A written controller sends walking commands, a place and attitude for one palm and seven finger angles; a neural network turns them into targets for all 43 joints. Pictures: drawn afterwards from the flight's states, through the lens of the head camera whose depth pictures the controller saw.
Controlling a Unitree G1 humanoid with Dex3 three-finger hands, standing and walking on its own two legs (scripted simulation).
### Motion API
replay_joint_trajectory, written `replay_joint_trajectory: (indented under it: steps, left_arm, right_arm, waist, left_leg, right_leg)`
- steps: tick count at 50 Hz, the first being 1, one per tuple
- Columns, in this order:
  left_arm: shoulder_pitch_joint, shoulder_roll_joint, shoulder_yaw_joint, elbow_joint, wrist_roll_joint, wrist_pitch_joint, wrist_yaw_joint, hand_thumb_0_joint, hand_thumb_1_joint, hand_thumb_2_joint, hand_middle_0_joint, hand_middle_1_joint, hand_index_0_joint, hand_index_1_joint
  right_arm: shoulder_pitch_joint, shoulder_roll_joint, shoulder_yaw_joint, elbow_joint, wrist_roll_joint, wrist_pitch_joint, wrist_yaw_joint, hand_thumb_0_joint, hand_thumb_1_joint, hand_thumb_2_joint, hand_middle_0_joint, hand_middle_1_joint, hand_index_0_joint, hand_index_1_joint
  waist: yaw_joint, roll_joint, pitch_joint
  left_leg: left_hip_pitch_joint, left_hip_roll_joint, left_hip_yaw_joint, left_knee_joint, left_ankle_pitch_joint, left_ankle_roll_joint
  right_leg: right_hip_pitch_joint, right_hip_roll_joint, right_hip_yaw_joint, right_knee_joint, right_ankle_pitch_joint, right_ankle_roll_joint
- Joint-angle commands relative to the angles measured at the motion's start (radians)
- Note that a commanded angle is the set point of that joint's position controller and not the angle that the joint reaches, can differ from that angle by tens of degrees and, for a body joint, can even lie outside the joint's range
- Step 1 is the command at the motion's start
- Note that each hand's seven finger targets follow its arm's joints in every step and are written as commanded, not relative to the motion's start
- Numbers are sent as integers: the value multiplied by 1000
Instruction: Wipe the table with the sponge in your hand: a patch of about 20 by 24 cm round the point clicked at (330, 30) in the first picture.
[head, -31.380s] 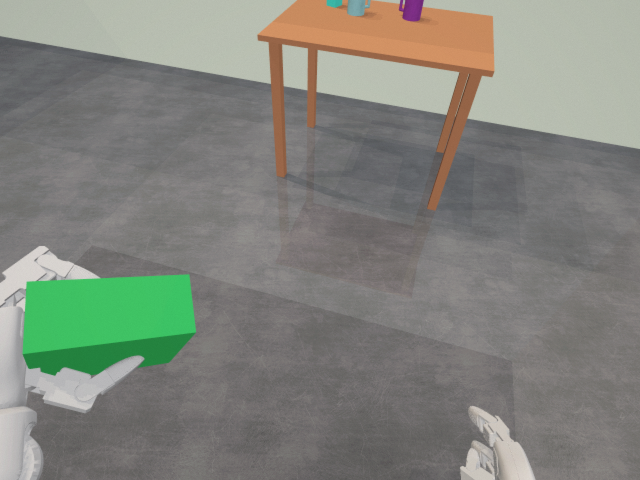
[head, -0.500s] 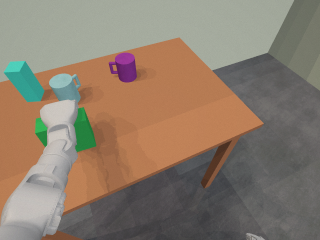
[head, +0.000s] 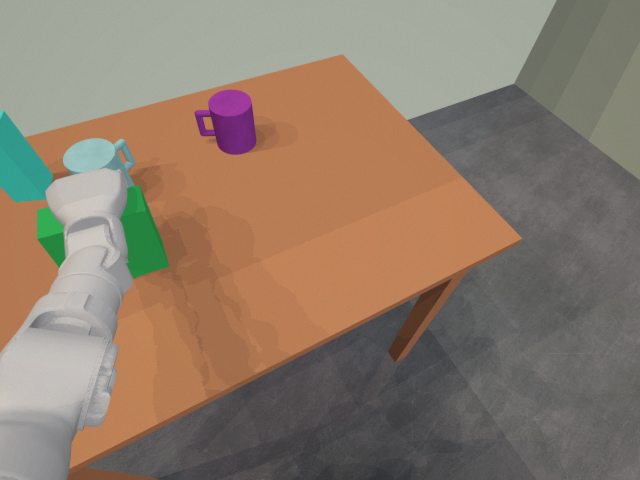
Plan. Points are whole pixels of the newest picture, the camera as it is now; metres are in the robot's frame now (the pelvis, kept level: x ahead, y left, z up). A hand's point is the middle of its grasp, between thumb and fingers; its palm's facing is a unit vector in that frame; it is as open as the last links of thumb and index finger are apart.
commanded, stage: slide back across to the first lane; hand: left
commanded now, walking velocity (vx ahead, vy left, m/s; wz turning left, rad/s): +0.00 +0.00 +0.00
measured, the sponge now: (114, 249) +0.43 +0.30 -0.02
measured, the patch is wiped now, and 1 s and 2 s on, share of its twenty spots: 1.00 1.00 1.00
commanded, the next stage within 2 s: wipe back along the first lane in 0.66 s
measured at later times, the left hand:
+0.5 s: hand (59, 237) +0.42 +0.35 +0.03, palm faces -0.13 -0.04 -0.99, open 9.8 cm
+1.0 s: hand (36, 253) +0.40 +0.37 +0.02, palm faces -0.12 -0.02 -0.99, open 9.8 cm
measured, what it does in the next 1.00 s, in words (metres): stands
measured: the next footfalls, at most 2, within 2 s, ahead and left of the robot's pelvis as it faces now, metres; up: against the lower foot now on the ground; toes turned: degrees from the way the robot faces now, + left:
none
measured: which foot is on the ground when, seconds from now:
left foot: down 0.00-1.00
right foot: down 0.00-1.00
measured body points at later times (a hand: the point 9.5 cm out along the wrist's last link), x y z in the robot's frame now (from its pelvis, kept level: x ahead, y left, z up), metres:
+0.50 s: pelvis +0.02 +0.02 +0.01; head +0.08 +0.03 +0.45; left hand +0.42 +0.34 +0.08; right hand +0.09 -0.25 -0.12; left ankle +0.00 +0.08 -0.72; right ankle +0.00 -0.11 -0.72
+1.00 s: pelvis +0.02 +0.02 +0.01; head +0.08 +0.03 +0.45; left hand +0.40 +0.37 +0.08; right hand +0.11 -0.25 -0.12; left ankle +0.00 +0.08 -0.72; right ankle +0.00 -0.11 -0.72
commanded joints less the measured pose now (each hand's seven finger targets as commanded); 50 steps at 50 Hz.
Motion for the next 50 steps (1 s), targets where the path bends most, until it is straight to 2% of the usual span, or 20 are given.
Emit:
replay_joint_trajectory:
  steps: [1, 3, 6, 11, 12, 15, 18, 20, 22, 26, 28, 37, 38, 39, 41, 43, 45, 47, 48, 50]
  left_arm:
    - [-280, 193, 10, -73, 22, 11, 13, 0, 100, 1300, -1200, -1600, -1200, -1600]
    - [-243, 220, 39, -111, 17, 2, 17, 0, 100, 1300, -1200, -1600, -1200, -1600]
    - [-220, 267, 81, -159, 7, -7, 16, 0, 100, 1300, -1200, -1600, -1200, -1600]
    - [-184, 328, 114, -189, 12, 4, 17, 0, 100, 1300, -1200, -1600, -1200, -1600]
    - [-193, 351, 120, -193, 17, 4, 15, 0, 100, 1300, -1200, -1600, -1200, -1600]
    - [-156, 310, 84, -195, 20, 2, -5, 0, 100, 1300, -1200, -1600, -1200, -1600]
    - [-134, 312, 86, -224, 20, -24, -27, 0, 100, 1300, -1200, -1600, -1200, -1600]
    - [-136, 324, 91, -233, 27, -41, -39, 0, 100, 1300, -1200, -1600, -1200, -1600]
    - [-155, 298, 71, -264, 26, -67, -48, 0, 100, 1300, -1200, -1600, -1200, -1600]
    - [-119, 335, 122, -305, 22, -106, -47, 0, 100, 1300, -1200, -1600, -1200, -1600]
    - [-84, 313, 103, -299, 27, -109, -42, 0, 100, 1300, -1200, -1600, -1200, -1600]
    - [-106, 426, 166, -290, 42, -117, -43, 0, 100, 1300, -1200, -1600, -1200, -1600]
    - [-111, 383, 127, -291, 40, -117, -49, 0, 100, 1300, -1200, -1600, -1200, -1600]
    - [-95, 391, 140, -289, 44, -119, -51, 0, 100, 1300, -1200, -1600, -1200, -1600]
    - [-55, 319, 105, -303, 28, -131, -64, 0, 100, 1300, -1200, -1600, -1200, -1600]
    - [10, 292, 90, -293, 16, -132, -71, 0, 100, 1300, -1200, -1600, -1200, -1600]
    - [34, 295, 101, -304, 7, -135, -71, 0, 100, 1300, -1200, -1600, -1200, -1600]
    - [62, 308, 121, -326, -2, -140, -68, 0, 100, 1300, -1200, -1600, -1200, -1600]
    - [60, 266, 82, -353, -2, -138, -68, 0, 100, 1300, -1200, -1600, -1200, -1600]
    - [125, 257, 93, -346, -9, -123, -60, 0, 100, 1300, -1200, -1600, -1200, -1600]
  right_arm:
    - [73, -166, -61, -70, -2, -17, -8, 0, -900, -900, 200, 300, 200, 300]
    - [76, -167, -67, -73, -4, -15, -2, 0, -900, -900, 200, 300, 200, 300]
    - [58, -168, -66, -87, 0, -8, -2, 0, -900, -900, 200, 300, 200, 300]
    - [31, -173, -60, -93, 9, -4, 0, 0, -900, -900, 200, 300, 200, 300]
    - [36, -179, -60, -89, 10, -2, -2, 0, -900, -900, 200, 300, 200, 300]
    - [29, -175, -60, -99, 13, -4, -2, 0, -900, -900, 200, 300, 200, 300]
    - [33, -176, -64, -99, 12, -6, -5, 0, -900, -900, 200, 300, 200, 300]
    - [35, -180, -64, -99, 13, -2, -9, 0, -900, -900, 200, 300, 200, 300]
    - [33, -177, -68, -98, 12, -4, -10, 0, -900, -900, 200, 300, 200, 300]
    - [26, -176, -74, -101, 8, 0, -12, 0, -900, -900, 200, 300, 200, 300]
    - [28, -177, -75, -100, 4, 5, -10, 0, -900, -900, 200, 300, 200, 300]
    - [18, -191, -68, -96, 5, 18, -16, 0, -900, -900, 200, 300, 200, 300]
    - [17, -186, -67, -100, 5, 16, -17, 0, -900, -900, 200, 300, 200, 300]
    - [23, -188, -71, -97, 6, 16, -15, 0, -900, -900, 200, 300, 200, 300]
    - [19, -178, -74, -105, 7, 14, -13, 0, -900, -900, 200, 300, 200, 300]
    - [23, -181, -76, -109, 6, 17, -12, 0, -900, -900, 200, 300, 200, 300]
    - [16, -183, -76, -112, 7, 22, -13, 0, -900, -900, 200, 300, 200, 300]
    - [12, -185, -77, -111, 9, 23, -13, 0, -900, -900, 200, 300, 200, 300]
    - [1, -180, -76, -117, 9, 24, -12, 0, -900, -900, 200, 300, 200, 300]
    - [-7, -178, -78, -119, 12, 25, -8, 0, -900, -900, 200, 300, 200, 300]
  waist:
    - [-7, -9, -314]
    - [18, 21, -360]
    - [32, -1, -380]
    - [52, 26, -318]
    - [46, 18, -315]
    - [46, 31, -282]
    - [46, 39, -294]
    - [38, 10, -277]
    - [34, 54, -259]
    - [52, 59, -296]
    - [52, 59, -283]
    - [61, 63, -289]
    - [46, 56, -275]
    - [54, 57, -285]
    - [52, 54, -295]
    - [55, 40, -278]
    - [55, 5, -275]
    - [70, 32, -276]
    - [61, 47, -270]
    - [74, 22, -251]
  left_leg:
    - [210, 3, -54, -48, 283, -2]
    - [250, 3, -50, -44, 315, -3]
    - [250, 1, -51, -54, 352, -1]
    - [269, -3, -56, -91, 337, -1]
    - [277, -3, -58, -94, 326, -1]
    - [294, -3, -62, -108, 313, -2]
    - [336, 2, -69, -106, 364, -4]
    - [333, 2, -72, -109, 355, -2]
    - [370, 7, -84, -110, 385, -11]
    - [398, 12, -87, -103, 455, -21]
    - [398, 10, -87, -94, 471, -25]
    - [367, -4, -84, -98, 437, -23]
    - [369, -3, -77, -96, 430, -17]
    - [377, -2, -82, -94, 438, -20]
    - [399, 5, -87, -93, 480, -25]
    - [387, 4, -83, -88, 457, -20]
    - [369, 3, -82, -92, 429, -16]
    - [376, 2, -85, -94, 451, -19]
    - [386, 5, -86, -94, 453, -22]
    - [373, 4, -85, -100, 429, -21]
  right_leg:
    - [132, 2, 22, -48, 274, -27]
    - [158, 4, 23, -46, 288, -29]
    - [220, 1, 27, -47, 348, -29]
    - [236, 0, 21, -72, 303, -33]
    - [236, 1, 21, -76, 290, -29]
    - [223, 2, 15, -90, 258, -33]
    - [225, 4, 14, -93, 281, -37]
    - [225, 3, 16, -100, 280, -37]
    - [187, 4, 9, -100, 265, -41]
    - [200, 5, 9, -92, 296, -48]
    - [187, 7, 5, -86, 297, -46]
    - [221, 1, 12, -85, 303, -48]
    - [211, 1, 10, -90, 300, -46]
    - [209, 1, 10, -91, 301, -48]
    - [207, 3, 7, -92, 315, -49]
    - [204, 5, 7, -95, 304, -47]
    - [217, 5, 11, -98, 303, -46]
    - [224, 4, 12, -95, 314, -49]
    - [207, 4, 8, -93, 299, -49]
    - [214, 6, 7, -100, 281, -50]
